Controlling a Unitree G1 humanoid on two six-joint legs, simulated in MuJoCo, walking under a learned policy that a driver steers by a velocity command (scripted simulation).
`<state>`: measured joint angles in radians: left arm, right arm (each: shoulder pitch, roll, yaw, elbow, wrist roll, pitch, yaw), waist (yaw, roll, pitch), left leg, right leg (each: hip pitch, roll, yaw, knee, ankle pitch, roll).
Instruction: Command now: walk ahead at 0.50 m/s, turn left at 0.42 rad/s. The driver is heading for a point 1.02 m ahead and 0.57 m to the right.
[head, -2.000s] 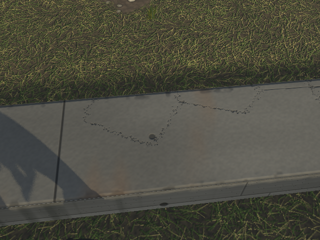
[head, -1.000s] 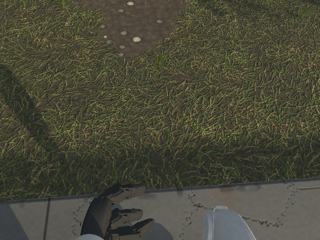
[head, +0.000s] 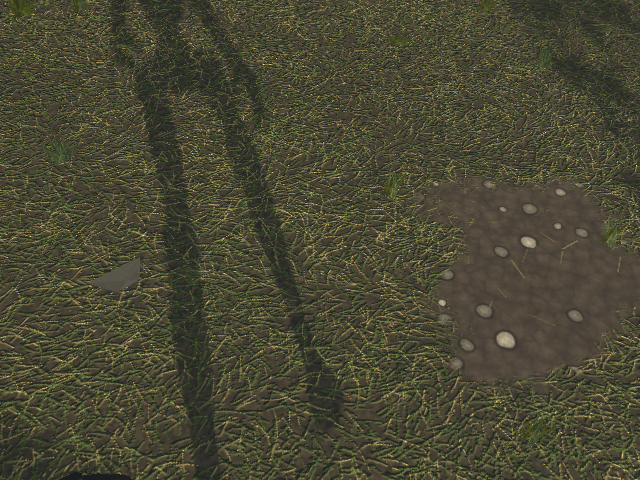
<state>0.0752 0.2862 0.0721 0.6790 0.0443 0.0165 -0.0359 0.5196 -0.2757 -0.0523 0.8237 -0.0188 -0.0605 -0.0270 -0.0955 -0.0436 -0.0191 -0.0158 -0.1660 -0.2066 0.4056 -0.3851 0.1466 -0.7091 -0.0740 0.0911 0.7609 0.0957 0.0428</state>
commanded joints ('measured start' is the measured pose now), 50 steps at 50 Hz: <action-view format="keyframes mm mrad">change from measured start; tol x32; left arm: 1 -150 80 17 -103 7 -33 -16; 8 -200 58 7 -107 -28 -88 -5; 13 559 169 58 195 -1 -77 17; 50 92 36 1 3 -10 -10 -34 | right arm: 1 53 -155 -33 -35 -7 -2 -20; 15 92 -77 16 -14 36 -33 -31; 31 -653 -29 62 -192 -13 -7 41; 50 -216 -91 -18 -29 -1 -50 24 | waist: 1 -15 95 82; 16 171 -194 -379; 20 62 111 69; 37 25 271 -273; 50 93 129 55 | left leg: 1 -5 237 -229 37 338 129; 11 50 155 -32 597 655 25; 12 -65 108 63 933 605 -4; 13 -407 -32 165 1360 -219 -46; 16 -961 96 137 1569 -145 -125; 21 -567 234 162 723 107 -162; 32 -512 149 162 188 304 -159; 37 330 575 -381 -40 81 70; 50 -81 405 177 -257 445 16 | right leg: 1 -119 25 -31 -53 94 -29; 7 -44 -7 -60 -275 195 -77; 12 732 26 -112 -508 368 -138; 15 1407 -310 344 -55 1203 -350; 17 1041 -309 618 -434 -141 -459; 20 427 -154 375 -516 120 -346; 24 377 -18 180 -501 412 -285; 35 531 35 319 -223 164 -184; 38 48 168 10 377 -670 -123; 50 17 12 -50 196 -218 -55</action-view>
